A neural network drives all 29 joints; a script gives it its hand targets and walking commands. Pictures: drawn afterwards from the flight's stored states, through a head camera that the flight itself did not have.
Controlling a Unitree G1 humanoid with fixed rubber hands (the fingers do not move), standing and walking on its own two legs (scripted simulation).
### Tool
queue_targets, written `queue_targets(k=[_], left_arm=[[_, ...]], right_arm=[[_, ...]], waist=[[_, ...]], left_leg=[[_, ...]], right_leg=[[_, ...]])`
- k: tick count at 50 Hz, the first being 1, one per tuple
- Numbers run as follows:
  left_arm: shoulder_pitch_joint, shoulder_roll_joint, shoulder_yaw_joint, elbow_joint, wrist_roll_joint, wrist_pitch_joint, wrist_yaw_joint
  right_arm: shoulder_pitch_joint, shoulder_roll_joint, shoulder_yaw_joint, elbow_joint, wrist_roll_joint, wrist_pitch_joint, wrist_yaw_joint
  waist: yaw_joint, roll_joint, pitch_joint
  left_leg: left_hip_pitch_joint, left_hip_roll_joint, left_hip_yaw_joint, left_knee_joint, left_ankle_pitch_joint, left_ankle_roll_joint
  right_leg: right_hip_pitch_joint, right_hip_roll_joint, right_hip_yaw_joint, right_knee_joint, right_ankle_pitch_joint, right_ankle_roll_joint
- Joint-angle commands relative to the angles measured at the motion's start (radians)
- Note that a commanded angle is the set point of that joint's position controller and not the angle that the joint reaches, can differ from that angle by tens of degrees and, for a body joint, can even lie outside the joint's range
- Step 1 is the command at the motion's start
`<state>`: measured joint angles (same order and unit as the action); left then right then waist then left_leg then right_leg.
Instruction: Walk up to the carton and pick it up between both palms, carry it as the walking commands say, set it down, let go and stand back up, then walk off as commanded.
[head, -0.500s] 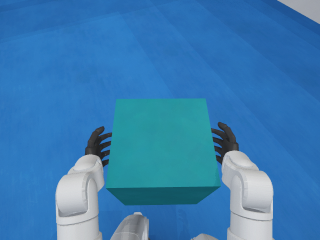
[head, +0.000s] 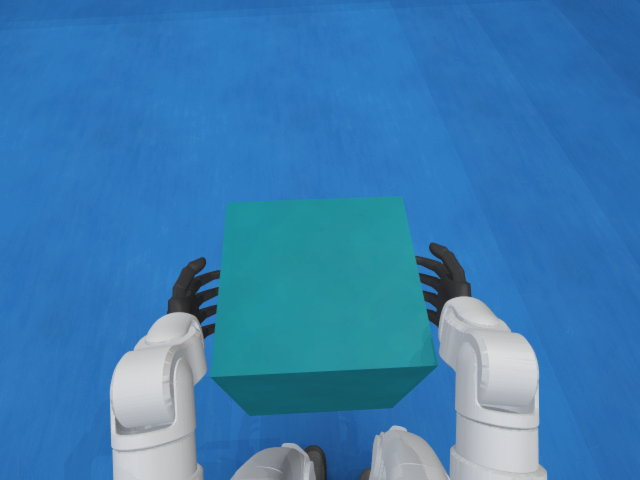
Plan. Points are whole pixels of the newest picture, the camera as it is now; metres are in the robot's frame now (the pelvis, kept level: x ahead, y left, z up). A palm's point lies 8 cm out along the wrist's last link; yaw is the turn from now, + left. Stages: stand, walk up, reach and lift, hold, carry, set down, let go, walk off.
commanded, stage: carry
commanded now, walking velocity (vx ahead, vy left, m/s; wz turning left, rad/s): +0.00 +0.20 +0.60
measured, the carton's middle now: (318, 316) +0.30 +0.02 -0.02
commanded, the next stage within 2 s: none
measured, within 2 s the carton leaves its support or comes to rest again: neither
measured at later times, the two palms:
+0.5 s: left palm out of the picture +0.15 +0.43 +0.05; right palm (202, 323) +0.26 +0.15 +0.05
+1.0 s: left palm out of the picture -0.08 +0.66 +0.05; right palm out of the picture +0.12 +0.44 +0.08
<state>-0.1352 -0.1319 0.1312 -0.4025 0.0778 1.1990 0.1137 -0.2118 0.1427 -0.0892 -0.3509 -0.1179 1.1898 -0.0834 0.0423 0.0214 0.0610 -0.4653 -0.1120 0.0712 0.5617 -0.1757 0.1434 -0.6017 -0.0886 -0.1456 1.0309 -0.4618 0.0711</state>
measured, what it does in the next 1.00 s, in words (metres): steps to the left, turning left: right foot, then left foot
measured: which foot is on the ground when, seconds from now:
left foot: down 0.00-0.08, up 0.10-0.32, down 0.34-0.54, up 0.56-0.86, down 0.88-1.00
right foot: up 0.00-0.08, down 0.10-0.34, up 0.36-0.54, down 0.56-0.88, up 0.90-1.00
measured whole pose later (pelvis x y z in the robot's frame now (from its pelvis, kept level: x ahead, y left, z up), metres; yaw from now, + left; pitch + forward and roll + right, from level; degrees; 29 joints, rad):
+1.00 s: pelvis -0.17 +0.36 +0.01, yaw +39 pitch +4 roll -2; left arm -0.15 -0.09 0.13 -0.29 0.12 1.25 0.08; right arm -0.19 0.14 -0.05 -0.21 -0.14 1.18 -0.09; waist 0.01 -0.04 -0.07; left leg -0.42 0.03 0.05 0.64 -0.30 0.04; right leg -0.55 -0.22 -0.15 1.14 -0.61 0.13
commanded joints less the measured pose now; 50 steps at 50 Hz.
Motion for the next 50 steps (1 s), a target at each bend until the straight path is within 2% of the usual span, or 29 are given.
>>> queue_targets(k=[1, 2, 3, 4, 5, 7, 9, 12, 14, 15, 16, 19, 22, 23, 24, 25, 26, 27, 29, 32, 33, 39, 40, 41, 42, 43, 45, 46, 50], left_arm=[[-0.440, -0.864, -0.797, -0.178, -0.446, -0.029, -0.288], [-0.438, -0.885, -0.782, -0.128, -0.442, -0.032, -0.290], [-0.454, -0.919, -0.767, -0.132, -0.426, -0.028, -0.290], [-0.446, -0.938, -0.750, -0.115, -0.425, -0.020, -0.294], [-0.417, -0.918, -0.728, -0.080, -0.401, -0.017, -0.289], [-0.420, -0.859, -0.716, -0.094, -0.376, -0.019, -0.285], [-0.478, -0.833, -0.718, -0.088, -0.380, 0.003, -0.278], [-0.479, -0.812, -0.724, -0.099, -0.351, 0.008, -0.260], [-0.548, -0.845, -0.751, -0.108, -0.386, 0.010, -0.257], [-0.593, -0.856, -0.775, -0.171, -0.398, 0.004, -0.261], [-0.665, -0.857, -0.802, -0.182, -0.420, -0.004, -0.273], [-0.562, -0.926, -0.780, -0.062, -0.432, -0.007, -0.310], [-0.515, -0.934, -0.757, 0.023, -0.478, -0.002, -0.329], [-0.583, -0.961, -0.781, -0.035, -0.488, -0.009, -0.327], [-0.576, -0.931, -0.759, -0.089, -0.480, -0.013, -0.336], [-0.603, -0.925, -0.773, -0.135, -0.484, -0.023, -0.326], [-0.628, -0.924, -0.767, -0.229, -0.481, -0.041, -0.319], [-0.632, -0.939, -0.768, -0.234, -0.482, -0.039, -0.306], [-0.599, -0.903, -0.738, -0.197, -0.428, -0.036, -0.294], [-0.503, -0.863, -0.725, -0.169, -0.389, -0.039, -0.282], [-0.570, -0.899, -0.742, -0.169, -0.394, -0.025, -0.285], [-0.461, -0.835, -0.697, -0.052, -0.355, 0.010, -0.297], [-0.456, -0.852, -0.683, 0.024, -0.343, 0.020, -0.294], [-0.503, -0.855, -0.701, -0.010, -0.337, 0.017, -0.289], [-0.501, -0.835, -0.705, -0.012, -0.339, 0.020, -0.288], [-0.626, -0.853, -0.750, -0.041, -0.375, 0.016, -0.291], [-0.640, -0.904, -0.795, -0.022, -0.417, 0.012, -0.305], [-0.609, -0.925, -0.804, -0.004, -0.417, 0.008, -0.306], [-0.742, -0.989, -0.856, -0.157, -0.499, -0.022, -0.293]], right_arm=[[-0.319, 0.933, 0.709, -0.118, 0.374, -0.021, 0.210], [-0.375, 0.892, 0.720, -0.136, 0.396, -0.009, 0.214], [-0.421, 0.896, 0.757, -0.165, 0.408, -0.011, 0.220], [-0.422, 0.916, 0.744, -0.171, 0.418, -0.009, 0.216], [-0.387, 0.879, 0.713, -0.142, 0.413, -0.008, 0.216], [-0.342, 0.894, 0.744, -0.088, 0.413, -0.002, 0.214], [-0.346, 0.898, 0.722, -0.002, 0.413, 0.014, 0.223], [-0.292, 0.855, 0.694, 0.052, 0.433, 0.028, 0.261], [-0.263, 0.888, 0.680, 0.096, 0.434, 0.016, 0.265], [-0.276, 0.902, 0.692, 0.078, 0.424, 0.006, 0.262], [-0.355, 0.917, 0.703, -0.001, 0.429, -0.006, 0.252], [-0.428, 0.919, 0.711, -0.075, 0.403, 0.001, 0.232], [-0.400, 0.914, 0.706, -0.114, 0.365, -0.023, 0.206], [-0.423, 0.922, 0.710, -0.148, 0.356, -0.033, 0.201], [-0.414, 0.944, 0.736, -0.162, 0.358, -0.029, 0.199], [-0.416, 0.964, 0.721, -0.144, 0.374, -0.018, 0.204], [-0.480, 0.969, 0.779, -0.200, 0.406, -0.025, 0.210], [-0.475, 0.985, 0.751, -0.170, 0.431, -0.021, 0.213], [-0.434, 0.970, 0.726, -0.099, 0.427, -0.004, 0.219], [-0.364, 0.948, 0.752, -0.089, 0.447, -0.003, 0.232], [-0.476, 0.959, 0.733, -0.099, 0.465, 0.001, 0.238], [-0.361, 0.907, 0.737, 0.002, 0.426, 0.018, 0.245], [-0.336, 0.894, 0.719, 0.050, 0.421, 0.018, 0.249], [-0.372, 0.941, 0.719, 0.071, 0.431, 0.030, 0.257], [-0.357, 0.913, 0.706, 0.062, 0.435, 0.029, 0.262], [-0.381, 0.906, 0.693, 0.077, 0.425, 0.021, 0.258], [-0.293, 0.903, 0.663, 0.136, 0.383, 0.022, 0.260], [-0.291, 0.912, 0.657, 0.109, 0.369, 0.022, 0.259], [-0.430, 0.973, 0.648, -0.041, 0.409, -0.013, 0.251]], waist=[[0.020, 0.062, -0.501], [0.012, -0.462, -0.629], [-0.015, -0.411, -0.507], [-0.022, -0.333, -0.488], [-0.027, -0.195, -0.479], [-0.049, -0.231, -0.416], [-0.031, -0.197, -0.399], [-0.029, -0.158, -0.366], [-0.076, 0.212, -0.427], [-0.055, 0.430, -0.418], [-0.063, 0.340, -0.378], [-0.066, 0.044, -0.355], [-0.048, 0.223, -0.477], [-0.031, 0.202, -0.532], [-0.006, 0.035, -0.550], [-0.006, -0.267, -0.565], [-0.026, -0.388, -0.566], [-0.027, -0.239, -0.593], [-0.033, -0.158, -0.490], [-0.036, -0.243, -0.476], [-0.027, -0.144, -0.467], [-0.036, -0.322, -0.409], [-0.044, -0.202, -0.394], [-0.072, -0.078, -0.423], [-0.075, 0.247, -0.405], [-0.061, 0.403, -0.364], [-0.058, 0.230, -0.286], [-0.059, 0.227, -0.271], [-0.048, 0.161, -0.481]], left_leg=[[-0.050, 0.060, -0.095, -0.022, 0.403, -0.486], [-0.036, 0.058, -0.078, 0.514, -0.242, -0.314], [-0.142, 0.195, -0.262, 0.691, -0.368, -0.234], [-0.189, 0.218, -0.330, 0.750, -0.412, -0.204], [-0.295, 0.178, -0.260, 0.732, -0.391, -0.195], [-0.376, 0.234, -0.196, 0.491, -0.354, -0.204], [-0.155, 0.116, 0.018, 0.271, -0.369, -0.210], [0.124, 0.035, 0.153, 0.041, -0.159, -0.195], [0.268, 0.174, -0.083, -0.062, 0.297, -0.094], [0.343, 0.345, -0.331, -0.039, 0.883, -0.015], [0.366, 0.376, -0.359, 0.011, 1.027, 0.020], [0.271, 0.353, -0.256, -0.033, 0.822, 0.019], [0.243, 0.303, -0.282, 0.024, 0.605, 0.020], [0.177, 0.276, -0.202, 0.114, 0.561, -0.021], [-0.008, 0.206, -0.149, 0.217, 0.370, -0.079], [-0.205, 0.054, 0.010, 0.434, -0.200, -0.145], [-0.268, 0.122, -0.099, 0.551, -0.394, -0.152], [-0.251, 0.160, -0.158, 0.596, -0.339, -0.131], [-0.280, 0.185, -0.147, 0.687, -0.306, -0.130], [-0.297, 0.234, -0.107, 0.589, -0.338, -0.188], [-0.211, 0.219, -0.037, 0.493, -0.328, -0.178], [0.054, 0.112, 0.124, 0.044, -0.221, -0.183], [0.122, 0.061, 0.167, -0.058, -0.106, -0.170], [0.266, 0.165, 0.004, -0.201, 0.067, -0.148], [0.384, 0.348, -0.291, -0.177, 0.572, -0.069], [0.357, 0.452, -0.447, -0.129, 0.863, 0.008], [0.205, 0.405, -0.272, -0.134, 0.678, 0.031], [0.265, 0.341, -0.195, -0.085, 0.682, 0.008], [0.471, 0.325, -0.212, -0.004, 0.763, -0.005]], right_leg=[[0.652, -0.040, 0.007, -0.657, 0.025, -0.148], [0.616, -0.432, 0.400, -0.683, 0.272, -0.252], [0.519, -0.550, 0.443, -0.566, 0.526, -0.290], [0.524, -0.509, 0.349, -0.484, 0.692, -0.266], [0.643, -0.474, 0.285, -0.474, 0.774, -0.210], [0.681, -0.455, 0.139, -0.508, 0.832, -0.159], [0.565, -0.354, 0.058, -0.463, 0.879, -0.119], [0.399, -0.299, -0.051, -0.342, 0.728, -0.027], [0.253, -0.183, -0.115, -0.038, 0.364, 0.070], [0.061, -0.040, -0.119, 0.105, -0.182, 0.113], [-0.023, -0.046, -0.021, 0.075, -0.339, 0.088], [0.005, -0.035, -0.013, 0.025, -0.216, 0.067], [0.149, -0.016, 0.024, -0.122, -0.043, 0.017], [0.305, -0.041, 0.040, -0.255, 0.111, -0.006], [0.530, -0.089, 0.073, -0.471, 0.298, -0.030], [0.694, -0.396, 0.419, -0.640, 0.704, -0.135], [0.710, -0.493, 0.485, -0.612, 0.821, -0.231], [0.708, -0.466, 0.423, -0.580, 0.763, -0.253], [0.602, -0.489, 0.322, -0.627, 0.565, -0.217], [0.647, -0.472, 0.203, -0.527, 0.726, -0.215], [0.579, -0.450, 0.120, -0.532, 0.739, -0.192], [0.518, -0.367, -0.084, -0.463, 0.560, -0.048], [0.463, -0.349, -0.101, -0.423, 0.514, -0.027], [0.354, -0.279, -0.128, -0.241, 0.358, 0.029], [0.063, -0.143, -0.133, -0.021, -0.165, 0.071], [-0.077, -0.068, -0.058, 0.118, -0.331, 0.100], [-0.038, -0.085, -0.005, 0.234, -0.247, 0.045], [-0.091, -0.087, 0.009, 0.237, -0.161, 0.037], [-0.139, -0.049, 0.057, 0.200, -0.061, 0.025]])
